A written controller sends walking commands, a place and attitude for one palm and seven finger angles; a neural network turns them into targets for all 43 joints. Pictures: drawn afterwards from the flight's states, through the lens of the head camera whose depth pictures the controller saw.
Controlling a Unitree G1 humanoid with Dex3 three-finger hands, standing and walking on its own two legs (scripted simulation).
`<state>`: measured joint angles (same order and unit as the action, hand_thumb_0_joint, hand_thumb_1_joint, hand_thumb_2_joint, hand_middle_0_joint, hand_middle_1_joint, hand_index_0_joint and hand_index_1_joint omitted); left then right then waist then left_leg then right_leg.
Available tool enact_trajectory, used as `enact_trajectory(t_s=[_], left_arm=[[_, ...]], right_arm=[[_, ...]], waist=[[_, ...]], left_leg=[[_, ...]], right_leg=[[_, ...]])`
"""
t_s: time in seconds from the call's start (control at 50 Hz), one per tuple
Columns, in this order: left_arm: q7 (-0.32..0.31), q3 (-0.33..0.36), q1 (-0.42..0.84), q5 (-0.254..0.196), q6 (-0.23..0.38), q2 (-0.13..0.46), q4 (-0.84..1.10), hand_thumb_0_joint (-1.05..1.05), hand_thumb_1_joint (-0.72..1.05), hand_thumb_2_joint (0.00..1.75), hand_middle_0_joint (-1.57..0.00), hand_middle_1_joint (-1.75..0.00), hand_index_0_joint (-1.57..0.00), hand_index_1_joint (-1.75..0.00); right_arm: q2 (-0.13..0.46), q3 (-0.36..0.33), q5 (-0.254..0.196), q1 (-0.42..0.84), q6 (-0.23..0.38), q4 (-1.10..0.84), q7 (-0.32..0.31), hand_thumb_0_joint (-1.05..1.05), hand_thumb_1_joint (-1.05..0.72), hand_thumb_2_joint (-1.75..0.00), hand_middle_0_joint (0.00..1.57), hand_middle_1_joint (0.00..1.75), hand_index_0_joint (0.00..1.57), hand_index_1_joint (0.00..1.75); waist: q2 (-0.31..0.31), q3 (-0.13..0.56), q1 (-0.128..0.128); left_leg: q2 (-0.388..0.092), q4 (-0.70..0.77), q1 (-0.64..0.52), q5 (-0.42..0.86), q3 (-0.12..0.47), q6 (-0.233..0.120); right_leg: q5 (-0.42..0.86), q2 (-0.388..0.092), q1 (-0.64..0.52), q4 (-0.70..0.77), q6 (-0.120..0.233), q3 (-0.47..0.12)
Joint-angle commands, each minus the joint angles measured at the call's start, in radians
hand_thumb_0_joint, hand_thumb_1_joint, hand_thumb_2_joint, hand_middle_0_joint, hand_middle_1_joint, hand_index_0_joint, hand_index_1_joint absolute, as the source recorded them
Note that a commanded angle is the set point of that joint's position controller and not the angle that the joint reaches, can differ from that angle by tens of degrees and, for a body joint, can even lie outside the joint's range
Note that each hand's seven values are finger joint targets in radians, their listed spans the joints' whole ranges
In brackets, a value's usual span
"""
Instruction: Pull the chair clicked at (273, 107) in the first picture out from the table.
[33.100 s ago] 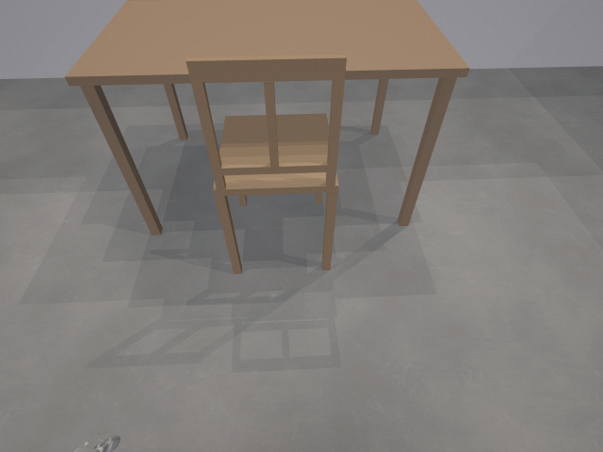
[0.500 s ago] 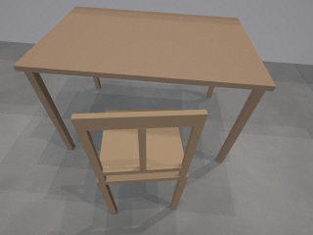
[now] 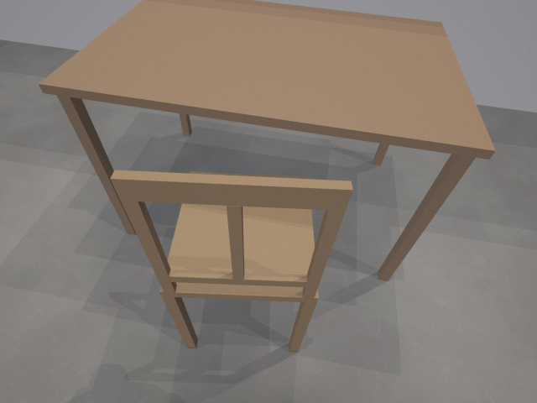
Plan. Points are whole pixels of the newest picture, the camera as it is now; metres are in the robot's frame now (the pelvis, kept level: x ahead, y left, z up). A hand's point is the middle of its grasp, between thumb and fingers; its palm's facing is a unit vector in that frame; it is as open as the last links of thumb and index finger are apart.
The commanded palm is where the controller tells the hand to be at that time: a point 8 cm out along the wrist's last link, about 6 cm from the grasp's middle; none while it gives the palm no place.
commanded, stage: shuffle to correct the standing spot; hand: left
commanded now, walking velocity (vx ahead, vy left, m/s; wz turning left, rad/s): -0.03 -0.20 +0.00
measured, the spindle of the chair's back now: (236, 244) +0.41 +0.09 -0.08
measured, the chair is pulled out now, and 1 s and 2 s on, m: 0.16 0.16 0.16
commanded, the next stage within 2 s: come to a stop and stand still in 0.74 s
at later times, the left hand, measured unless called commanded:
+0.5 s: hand out of the picture +0.03 +0.15 -0.17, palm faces +0.03 -0.98 -0.21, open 7.4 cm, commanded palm none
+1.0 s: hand out of the picture +0.01 +0.04 -0.18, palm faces +0.06 -0.98 -0.21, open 7.3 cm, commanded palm none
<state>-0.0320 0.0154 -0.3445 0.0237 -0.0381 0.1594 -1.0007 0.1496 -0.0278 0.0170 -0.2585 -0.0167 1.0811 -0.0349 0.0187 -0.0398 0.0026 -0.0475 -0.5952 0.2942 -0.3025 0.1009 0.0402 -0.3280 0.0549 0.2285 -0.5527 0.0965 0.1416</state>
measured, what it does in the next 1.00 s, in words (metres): steps to the right: right foot, then left foot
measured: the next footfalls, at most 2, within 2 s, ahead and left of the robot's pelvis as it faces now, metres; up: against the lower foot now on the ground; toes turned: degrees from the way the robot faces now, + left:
right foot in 0.64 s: +0.01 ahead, -0.26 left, +0.00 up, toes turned +0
left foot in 0.82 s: +0.01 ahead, +0.01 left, +0.00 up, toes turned +9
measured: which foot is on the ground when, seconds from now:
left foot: down 0.00-0.66, up 0.68-0.80, down 0.82-1.00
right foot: down 0.00-0.38, up 0.40-0.62, down 0.64-1.00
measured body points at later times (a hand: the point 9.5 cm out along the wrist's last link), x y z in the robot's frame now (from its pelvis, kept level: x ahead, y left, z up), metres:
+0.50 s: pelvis -0.01 -0.04 +0.00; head +0.03 -0.02 +0.45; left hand +0.03 +0.21 -0.16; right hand -0.01 -0.26 -0.15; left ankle -0.01 +0.10 -0.73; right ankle -0.05 -0.12 -0.68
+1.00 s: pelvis -0.03 -0.15 -0.01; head +0.00 -0.13 +0.44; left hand +0.01 +0.09 -0.16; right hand +0.03 -0.39 -0.15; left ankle -0.03 +0.00 -0.73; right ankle -0.03 -0.26 -0.73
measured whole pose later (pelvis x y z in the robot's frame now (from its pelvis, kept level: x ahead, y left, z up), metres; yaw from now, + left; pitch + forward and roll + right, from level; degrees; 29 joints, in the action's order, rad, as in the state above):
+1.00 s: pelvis -0.03 -0.15 -0.01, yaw +2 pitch -1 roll +1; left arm -0.02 0.01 -0.25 0.01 -0.03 0.20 -0.93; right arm 0.18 -0.03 0.02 -0.21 -0.02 1.02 -0.03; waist 0.04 -0.08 0.01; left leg -0.09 -0.64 0.30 -0.32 -0.09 0.05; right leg -0.32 -0.02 0.26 -0.62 0.00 0.04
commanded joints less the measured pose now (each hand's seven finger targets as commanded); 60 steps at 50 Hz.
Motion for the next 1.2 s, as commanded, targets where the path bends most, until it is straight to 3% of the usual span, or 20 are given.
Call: enact_trajectory(t_s=[0.0,0.12,0.24,0.28,0.32,0.36,0.38,0.44,0.58,0.62,0.66,0.72,0.76,0.8,0.82,0.9,0.94,0.98,1.02,1.18], left_arm=[[0.003,0.021,-0.056,0.000,0.005,0.115,0.057,0.00,0.90,0.90,-0.20,-0.30,-0.20,-0.30],[0.006,0.038,-0.062,0.003,-0.005,0.137,0.087,0.00,0.90,0.90,-0.20,-0.30,-0.20,-0.30],[0.003,0.044,-0.015,0.019,-0.014,0.153,0.116,0.00,0.90,0.90,-0.20,-0.30,-0.20,-0.30],[0.001,0.043,0.007,0.019,-0.013,0.150,0.121,0.00,0.90,0.90,-0.20,-0.30,-0.20,-0.30],[0.003,0.035,0.024,0.010,-0.011,0.141,0.124,0.00,0.90,0.90,-0.20,-0.30,-0.20,-0.30],[0.005,0.025,-0.008,-0.003,-0.010,0.081,0.141,0.00,0.90,0.90,-0.20,-0.30,-0.20,-0.30],[0.000,0.029,0.016,-0.004,-0.021,0.102,0.144,0.00,0.90,0.90,-0.20,-0.30,-0.20,-0.30],[0.010,0.038,0.035,0.000,-0.022,0.110,0.156,0.00,0.90,0.90,-0.20,-0.30,-0.20,-0.30],[0.022,0.034,0.017,-0.009,-0.008,0.126,0.133,0.00,0.90,0.90,-0.20,-0.30,-0.20,-0.30],[0.011,0.045,0.020,0.004,-0.008,0.209,0.141,0.00,0.90,0.90,-0.20,-0.30,-0.20,-0.30],[0.002,0.054,0.057,0.021,-0.013,0.239,0.151,0.00,0.90,0.90,-0.20,-0.30,-0.20,-0.30],[-0.001,0.041,0.133,0.019,-0.014,0.203,0.153,0.00,0.90,0.90,-0.20,-0.30,-0.20,-0.30],[-0.002,0.032,0.100,0.002,-0.014,0.181,0.141,0.00,0.90,0.90,-0.20,-0.30,-0.20,-0.30],[0.008,0.020,0.041,-0.011,-0.021,0.101,0.157,0.00,0.90,0.90,-0.20,-0.30,-0.20,-0.30],[0.008,0.021,0.066,-0.002,-0.031,0.131,0.166,0.00,0.90,0.90,-0.20,-0.30,-0.20,-0.30],[0.017,0.018,0.011,-0.020,0.000,0.105,0.119,0.00,0.90,0.90,-0.20,-0.30,-0.20,-0.30],[0.009,0.005,-0.040,-0.010,0.029,0.100,0.062,0.00,0.90,0.90,-0.20,-0.30,-0.20,-0.30],[0.002,-0.004,0.024,-0.008,0.046,0.164,0.068,0.00,0.90,0.90,-0.20,-0.30,-0.20,-0.30],[-0.003,0.002,0.035,-0.006,0.052,0.187,0.055,0.00,0.90,0.90,-0.20,-0.30,-0.20,-0.30],[-0.021,0.016,-0.051,-0.011,0.059,0.173,0.022,0.00,0.90,0.90,-0.20,-0.30,-0.20,-0.30]], right_arm=[[0.106,-0.015,0.003,-0.073,0.010,-0.029,-0.014,0.00,-0.90,-0.90,0.20,0.30,0.20,0.30],[0.129,-0.023,0.000,-0.067,0.002,-0.048,-0.025,0.00,-0.90,-0.90,0.20,0.30,0.20,0.30],[0.095,-0.020,-0.004,-0.079,-0.009,-0.050,-0.031,0.00,-0.90,-0.90,0.20,0.30,0.20,0.30],[0.084,-0.017,-0.008,-0.094,-0.005,-0.039,-0.030,0.00,-0.90,-0.90,0.20,0.30,0.20,0.30],[0.082,-0.010,-0.004,-0.139,0.003,-0.020,-0.026,0.00,-0.90,-0.90,0.20,0.30,0.20,0.30],[0.181,-0.022,0.010,-0.183,0.009,-0.016,-0.034,0.00,-0.90,-0.90,0.20,0.30,0.20,0.30],[0.208,-0.031,0.011,-0.178,0.012,-0.024,-0.038,0.00,-0.90,-0.90,0.20,0.30,0.20,0.30],[0.211,-0.031,0.019,-0.018,0.029,-0.080,-0.030,0.00,-0.90,-0.90,0.20,0.30,0.20,0.30],[0.233,-0.072,0.004,-0.038,-0.008,-0.086,-0.007,0.00,-0.90,-0.90,0.20,0.30,0.20,0.30],[0.156,-0.065,-0.004,-0.050,-0.013,-0.110,0.002,0.00,-0.90,-0.90,0.20,0.30,0.20,0.30],[0.120,-0.052,-0.006,0.013,-0.028,-0.131,-0.005,0.00,-0.90,-0.90,0.20,0.30,0.20,0.30],[0.102,-0.044,-0.010,-0.031,-0.009,-0.103,-0.002,0.00,-0.90,-0.90,0.20,0.30,0.20,0.30],[0.101,-0.034,-0.006,-0.078,0.001,-0.070,-0.004,0.00,-0.90,-0.90,0.20,0.30,0.20,0.30],[0.224,-0.046,0.013,-0.111,0.014,-0.073,-0.010,0.00,-0.90,-0.90,0.20,0.30,0.20,0.30],[0.244,-0.050,0.015,-0.101,0.012,-0.080,-0.014,0.00,-0.90,-0.90,0.20,0.30,0.20,0.30],[0.181,-0.027,0.017,0.135,0.025,-0.137,-0.008,0.00,-0.90,-0.90,0.20,0.30,0.20,0.30],[0.141,-0.022,-0.003,0.061,0.013,-0.116,0.001,0.00,-0.90,-0.90,0.20,0.30,0.20,0.30],[0.076,-0.008,-0.015,-0.017,0.007,-0.108,0.011,0.00,-0.90,-0.90,0.20,0.30,0.20,0.30],[0.076,-0.007,-0.013,0.005,-0.006,-0.081,0.017,0.00,-0.90,-0.90,0.20,0.30,0.20,0.30],[0.074,0.006,-0.026,-0.022,0.011,-0.064,0.009,0.00,-0.90,-0.90,0.20,0.30,0.20,0.30]], waist=[[-0.057,-0.051,-0.007],[-0.023,-0.009,0.003],[0.091,-0.010,-0.005],[0.044,-0.027,-0.016],[0.024,-0.021,-0.033],[-0.230,0.018,-0.034],[-0.396,-0.008,-0.052],[-0.152,-0.005,0.009],[-0.086,0.051,-0.012],[0.157,0.075,-0.017],[0.325,0.056,0.009],[0.173,0.015,-0.047],[0.098,0.029,-0.052],[-0.255,0.015,-0.050],[-0.244,-0.001,-0.067],[-0.284,0.004,0.050],[-0.073,0.049,0.030],[0.104,0.034,-0.025],[0.190,-0.052,-0.003],[0.102,0.043,0.027]], left_leg=[[-0.058,0.081,0.048,0.176,0.001,-0.084],[-0.060,0.042,0.087,0.174,-0.029,-0.074],[-0.013,-0.228,0.109,-0.136,-0.145,-0.053],[-0.027,-0.155,0.079,-0.134,-0.155,-0.057],[-0.043,0.072,-0.020,0.032,-0.153,-0.069],[-0.319,0.233,-0.150,0.361,0.175,-0.221],[-0.417,0.302,-0.045,0.471,0.301,-0.303],[-0.337,0.235,-0.006,0.511,0.159,-0.250],[-0.181,0.037,-0.016,0.330,-0.044,-0.095],[-0.040,-0.154,0.124,0.068,-0.195,-0.026],[0.012,-0.363,0.134,-0.265,-0.183,-0.021],[-0.003,-0.230,0.070,-0.188,-0.181,-0.032],[-0.009,0.125,-0.091,0.078,-0.201,-0.035],[-0.342,0.260,-0.193,0.456,0.165,-0.182],[-0.407,0.287,-0.053,0.441,0.194,-0.251],[-0.233,0.171,0.004,0.362,-0.031,-0.160],[-0.101,0.012,-0.054,0.195,-0.130,-0.075],[-0.017,0.051,-0.019,-0.075,-0.186,-0.020],[0.002,-0.010,-0.055,-0.086,-0.188,-0.009],[0.024,0.074,0.020,-0.041,-0.150,-0.018]], right_leg=[[0.095,-0.141,0.035,0.159,-0.052,-0.151],[0.186,-0.146,-0.034,0.162,-0.084,-0.175],[0.312,-0.261,-0.013,0.245,0.044,-0.238],[0.396,-0.265,-0.007,0.208,0.093,-0.213],[0.431,-0.215,0.014,0.106,0.049,-0.161],[0.066,-0.073,0.184,-0.164,-0.103,-0.053],[-0.274,-0.054,0.199,-0.378,-0.117,-0.119],[-0.244,-0.079,0.211,-0.542,-0.085,-0.190],[0.097,-0.060,-0.054,0.137,-0.105,-0.050],[0.353,-0.249,-0.121,0.159,-0.021,-0.250],[0.246,-0.316,0.024,0.249,0.078,-0.324],[0.442,-0.270,0.035,0.131,0.096,-0.242],[0.454,-0.204,0.028,0.006,0.024,-0.197],[-0.125,-0.057,0.231,-0.255,-0.093,-0.101],[-0.296,-0.060,0.184,-0.446,-0.100,-0.141],[-0.188,-0.127,0.062,-0.165,-0.100,-0.146],[0.095,-0.100,-0.036,0.179,-0.111,-0.124],[0.228,-0.263,-0.031,0.268,-0.051,-0.321],[0.057,-0.269,0.079,0.370,-0.054,-0.382],[0.723,-0.323,-0.231,0.189,0.038,-0.328]])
